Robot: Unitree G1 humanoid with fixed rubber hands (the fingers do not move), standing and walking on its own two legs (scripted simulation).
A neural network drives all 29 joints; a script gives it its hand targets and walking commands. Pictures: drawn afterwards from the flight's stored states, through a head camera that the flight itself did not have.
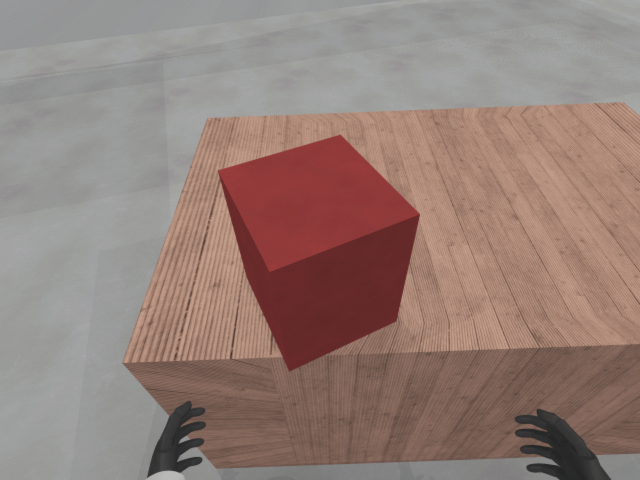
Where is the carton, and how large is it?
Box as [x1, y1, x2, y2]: [218, 135, 419, 371]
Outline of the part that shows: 340,135 218,170 246,276 289,371 396,320 419,214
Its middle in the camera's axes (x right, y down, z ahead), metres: -0.01 +0.02 +0.60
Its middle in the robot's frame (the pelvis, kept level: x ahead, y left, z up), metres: +0.44 +0.05 +0.02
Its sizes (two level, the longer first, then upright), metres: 0.210 0.200 0.250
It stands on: a pedestal, 0.68 m high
